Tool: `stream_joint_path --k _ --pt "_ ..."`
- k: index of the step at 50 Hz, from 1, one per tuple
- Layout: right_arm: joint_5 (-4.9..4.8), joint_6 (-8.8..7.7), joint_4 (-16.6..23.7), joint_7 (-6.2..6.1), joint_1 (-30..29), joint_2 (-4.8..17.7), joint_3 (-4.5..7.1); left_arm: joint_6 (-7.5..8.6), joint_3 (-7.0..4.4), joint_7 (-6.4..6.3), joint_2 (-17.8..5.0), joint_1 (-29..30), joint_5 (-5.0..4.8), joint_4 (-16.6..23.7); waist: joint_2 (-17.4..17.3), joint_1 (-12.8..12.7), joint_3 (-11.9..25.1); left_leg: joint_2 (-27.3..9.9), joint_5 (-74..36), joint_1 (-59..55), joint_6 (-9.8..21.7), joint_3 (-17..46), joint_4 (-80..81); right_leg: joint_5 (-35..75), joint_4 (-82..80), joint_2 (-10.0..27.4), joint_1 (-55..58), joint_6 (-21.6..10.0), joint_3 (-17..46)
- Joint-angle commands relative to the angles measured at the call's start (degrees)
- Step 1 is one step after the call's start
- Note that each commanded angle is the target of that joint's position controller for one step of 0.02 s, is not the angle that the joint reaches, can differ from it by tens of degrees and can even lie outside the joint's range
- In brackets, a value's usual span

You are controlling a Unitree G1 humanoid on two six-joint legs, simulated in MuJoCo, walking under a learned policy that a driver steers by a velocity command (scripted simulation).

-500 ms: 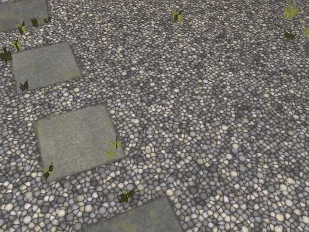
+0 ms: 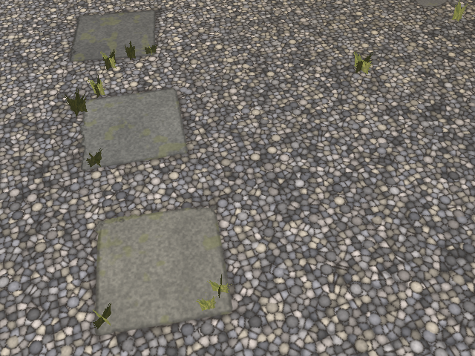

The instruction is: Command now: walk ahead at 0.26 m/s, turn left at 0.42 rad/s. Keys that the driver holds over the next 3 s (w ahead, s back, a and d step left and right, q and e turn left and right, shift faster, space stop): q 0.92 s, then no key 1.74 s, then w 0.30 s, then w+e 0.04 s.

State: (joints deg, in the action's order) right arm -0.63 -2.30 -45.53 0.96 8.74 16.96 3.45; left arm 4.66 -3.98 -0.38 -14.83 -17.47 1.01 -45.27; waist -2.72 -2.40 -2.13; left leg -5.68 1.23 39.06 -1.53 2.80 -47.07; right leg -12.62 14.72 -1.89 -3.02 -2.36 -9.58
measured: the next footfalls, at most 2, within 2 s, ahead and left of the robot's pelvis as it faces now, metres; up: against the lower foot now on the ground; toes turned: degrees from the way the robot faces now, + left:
left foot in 0.16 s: +0.24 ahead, +0.12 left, +0.00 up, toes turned +6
right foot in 0.64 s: +0.27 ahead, -0.09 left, +0.00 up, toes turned +28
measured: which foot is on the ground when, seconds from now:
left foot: up 0.00-0.14, down 0.16-0.64, up 0.66-1.00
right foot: down 0.00-0.16, up 0.18-0.62, down 0.64-1.00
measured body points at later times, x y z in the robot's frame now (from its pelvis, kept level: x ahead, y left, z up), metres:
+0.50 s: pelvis +0.14 +0.03 -0.01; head +0.18 +0.06 +0.44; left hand +0.23 +0.34 -0.12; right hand +0.36 -0.21 -0.10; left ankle +0.20 +0.12 -0.75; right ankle +0.24 -0.13 -0.70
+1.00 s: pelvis +0.16 +0.01 -0.01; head +0.20 +0.03 +0.44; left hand +0.12 +0.32 -0.11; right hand +0.46 -0.12 -0.10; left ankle +0.09 +0.11 -0.72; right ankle +0.24 -0.11 -0.74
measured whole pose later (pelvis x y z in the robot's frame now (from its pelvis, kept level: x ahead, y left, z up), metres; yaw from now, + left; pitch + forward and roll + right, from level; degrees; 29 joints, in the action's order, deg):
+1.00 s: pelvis +0.16 +0.01 -0.01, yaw +35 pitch +1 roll +0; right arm -1.1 4.3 -34.4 0.5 9.2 17.0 4.5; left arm -1.1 -4.0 -1.5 -16.2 -8.8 -0.5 -40.8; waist 0.2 -1.5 -3.2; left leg -1.0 20.9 21.2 -3.5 -0.3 -41.2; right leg -14.7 27.9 5.2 -14.3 1.3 -5.5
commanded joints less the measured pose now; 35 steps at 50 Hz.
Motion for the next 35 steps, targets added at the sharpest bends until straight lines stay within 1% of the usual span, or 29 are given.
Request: stream_joint_path --k 1,3,4,5,6,7,8,9,10,11,12,13,14,15,16,17,18,20,22,24,26,28,29,30,31,32,33,34,35 --pt "0.37 -0.35 4.7 1.41 -2.2 1.1 -0.06 0.18 -2.26 -1.29 -9.5 4.2 -0.63 3.8 6.3 0.9 1.0 1.2 -6.1 -7.5 0.5 -3.0 7.8 34.1 -2.2 14.9 -3.7 -6.9 0.6" --pt "0.34 -0.02 6.2 2.24 -2.7 2.6 0.54 -0.84 -2.69 -1.67 -10.4 4.3 -1.57 3.3 7.1 1.3 1.6 1.5 -2.3 -7.1 1.9 -3.2 10.1 35.2 1.2 16.7 0.4 -6.1 0.7" --pt "0.48 0.12 6.7 2.58 -2.4 3.5 0.95 -1.39 -2.92 -1.91 -10.8 4.9 -2.07 3.3 7.5 1.9 2.0 2.2 0.7 -7.5 2.8 -3.9 10.8 37.2 3.8 17.3 1.9 -5.6 0.7" --pt "0.69 0.21 6.9 2.83 -0.8 4.6 1.48 -1.91 -3.17 -2.23 -11.2 5.7 -2.5 3.5 7.8 2.9 3.0 3.4 3.7 -9.5 3.8 -5.1 11.3 40.9 7.6 17.5 2.7 -4.9 0.6" --pt "0.71 0.21 6.3 2.92 2.9 5.8 2.24 -2.46 -3.32 -2.52 -11.5 6.6 -2.84 3.7 7.6 4.9 4.8 5.3 4.8 -13.9 5.0 -6.4 13.3 43.9 13.7 16.7 2.5 -3.8 0.1" --pt "0.76 0.01 4.9 2.47 8.9 8.2 3.57 -2.89 -2.99 -2.61 -10.5 6.8 -2.91 4.0 5.1 7.7 7.9 7.9 0.0 -22.2 6.8 -7.0 18.3 41.4 24.1 13.5 0.8 -1.6 -1.3" --pt "0.84 0.01 5.1 1.05 12.0 13.5 5.1 -2.68 -2.26 -2.38 -9.0 3.5 -1.21 4.5 -4.0 8.3 11.7 1.3 -25.9 -34.6 10.2 3.7 19.4 22.5 39.8 8.8 -9.6 2.7 -2.0" --pt "1.48 0.25 6.8 0.18 9.5 17.6 5.19 -2.36 -0.42 -1.49 -3.1 -3.2 1.84 5.6 -14.9 1.6 17.7 -12.2 -49.1 -50.1 21.8 25.5 15.4 -28.7 60.4 -1.6 -28.9 7.0 2.9" --pt "1.67 0.21 8.9 0.77 9.6 14.9 4.43 -1.87 -0.48 -0.55 -6.6 -2.5 -0.06 5.1 -8.3 5.0 28.1 -15.4 -34.5 -52.3 26.3 34.5 21.4 -28.9 66.7 -1.9 -31.8 6.3 15.4" --pt "1.11 0.14 9.9 1.0 6.1 12.0 3.9 -2.05 -1.14 -0.39 -9.1 3.0 -2.07 6.1 -2.9 5.7 21.9 -12.6 -22.5 -47.5 23.8 28.9 23.9 -23.5 66.0 0.3 -35.3 5.1 16.0" --pt "-0.16 0.41 9.9 0.67 3.3 9.5 3.29 -2.51 -1.14 -1.0 -8.7 5.9 -1.69 6.4 1.1 4.5 15.5 -9.8 -12.7 -40.8 20.3 24.6 25.4 -18.6 61.9 2.4 -36.7 4.8 15.3" --pt "-0.64 0.92 10.3 0.16 1.1 7.7 2.66 -3.23 -1.34 -1.77 -8.9 7.1 -0.84 6.1 2.1 3.4 11.2 -7.8 -7.0 -33.6 18.1 21.7 27.1 -15.6 57.6 3.9 -35.3 4.9 15.3" --pt "-0.06 1.31 10.7 -0.28 -0.2 7.4 2.54 -3.96 -1.6 -2.08 -9.2 7.0 -0.58 6.4 0.2 1.9 9.5 -6.1 -3.7 -27.8 17.0 20.4 28.5 -13.5 54.2 4.3 -31.6 4.8 15.5" --pt "0.72 1.59 11.3 -0.55 -0.9 7.8 2.66 -4.4 -1.62 -2.15 -8.8 6.5 -0.41 6.5 -1.4 1.2 9.0 -4.6 -3.3 -24.6 16.3 19.4 29.3 -12.1 52.0 3.6 -29.0 4.9 14.9" --pt "1.1 1.72 11.6 -0.86 -1.0 8.2 2.86 -4.52 -1.42 -2.24 -7.8 5.8 -0.36 6.3 -2.4 0.9 9.2 -3.7 -4.8 -23.3 16.1 18.2 29.3 -11.3 49.1 3.0 -27.8 5.2 14.5" --pt "1.13 1.81 11.7 -1.23 -0.6 8.8 3.12 -4.5 -1.2 -2.38 -7.1 5.6 -0.3 6.0 -2.6 1.0 9.7 -3.2 -6.2 -23.0 16.0 17.6 29.1 -10.8 46.4 2.6 -27.2 5.6 14.3" --pt "0.93 1.96 11.7 -1.65 0.0 9.4 3.36 -4.5 -1.03 -2.52 -6.6 6.0 -0.27 6.1 -2.5 1.3 10.3 -3.0 -6.1 -23.3 16.0 17.6 28.8 -10.1 43.8 2.2 -27.2 6.2 14.5" --pt "0.49 2.53 12.0 -2.42 0.1 10.0 3.62 -4.62 -0.84 -2.6 -6.3 7.2 -0.33 6.1 -2.6 1.9 11.2 -2.4 -0.7 -23.5 15.3 18.5 28.5 -7.5 40.0 2.0 -26.8 7.0 15.3" --pt "0.34 3.17 12.6 -2.85 -0.6 9.9 3.65 -4.69 -0.83 -2.46 -6.3 8.5 -0.56 6.4 -3.7 2.4 10.4 -1.3 7.9 -22.3 14.2 19.8 29.0 -5.4 36.4 1.6 -26.1 7.3 15.7" --pt "0.43 3.71 13.0 -2.95 -0.8 9.8 3.69 -4.39 -0.86 -2.21 -6.4 9.6 -0.73 6.8 -5.1 3.0 9.3 -0.7 13.0 -21.6 13.6 21.5 29.2 -4.9 32.8 1.2 -24.9 7.3 15.9" --pt "0.5 4.14 13.2 -2.82 -0.4 9.6 3.73 -3.75 -0.93 -1.84 -6.6 10.1 -0.94 7.0 -6.0 3.7 9.0 -0.7 13.4 -22.5 13.4 23.5 28.5 -5.7 29.0 0.7 -23.4 6.9 16.0" --pt "0.35 4.51 13.4 -2.63 0.0 9.4 3.7 -3.03 -1.13 -1.35 -7.0 9.9 -1.26 7.0 -6.8 3.9 8.9 -0.9 11.0 -24.2 13.0 25.9 27.1 -6.6 24.0 0.1 -21.3 6.0 15.8" --pt "0.14 4.72 13.6 -2.61 -0.2 9.3 3.66 -2.71 -1.28 -1.06 -7.0 9.0 -1.39 6.8 -7.0 3.4 8.9 -0.6 9.3 -24.6 12.6 26.8 26.1 -5.8 20.1 -0.2 -19.3 5.3 15.5" --pt "-0.25 5.0 13.9 -2.67 -1.0 9.1 3.58 -2.42 -1.5 -0.74 -7.1 7.2 -1.46 6.3 -7.0 2.0 8.7 0.5 8.2 -23.9 11.6 26.7 24.6 -2.4 13.9 -0.3 -15.6 4.5 14.7" --pt "-0.64 5.19 14.0 -2.79 -0.7 8.3 3.33 -2.26 -2.03 -0.61 -8.2 5.3 -1.2 5.7 -5.8 1.1 8.7 2.6 10.0 -21.5 9.7 25.5 22.2 2.2 7.7 1.9 -10.3 3.3 15.2" --pt "-0.43 5.22 14.2 -2.71 1.6 5.5 2.61 -2.49 -2.93 -0.83 -12.1 4.4 -0.15 6.0 2.9 2.3 9.7 7.2 22.1 -15.3 6.4 19.5 12.6 4.0 4.3 13.0 -4.0 -0.8 24.1" --pt "-1.01 4.63 16.3 -2.48 0.9 6.1 2.95 -3.21 -3.79 -0.9 -16.1 5.5 1.67 5.6 20.7 4.2 6.1 16.1 33.0 -4.0 3.0 6.2 1.0 14.2 1.4 22.7 -5.0 -10.1 37.7" --pt "0.43 3.9 15.2 -2.27 1.7 10.9 4.42 -3.03 -3.13 -1.03 -12.7 8.2 2.01 7.6 16.5 3.4 6.0 11.8 33.1 -2.9 0.6 7.1 -12.4 17.3 2.0 25.7 -6.9 -13.2 39.0" --pt "-0.03 4.08 13.6 -2.06 2.9 12.1 5.14 -3.08 -2.31 -1.46 -9.8 10.8 1.31 8.6 11.8 4.3 6.0 11.0 29.5 -3.7 -0.3 6.7 -17.6 18.2 3.5 22.5 -7.6 -11.2 32.7"
Over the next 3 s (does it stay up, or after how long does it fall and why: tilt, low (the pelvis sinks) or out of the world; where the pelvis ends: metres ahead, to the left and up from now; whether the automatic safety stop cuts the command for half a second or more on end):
stays up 0.20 0.07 -0.01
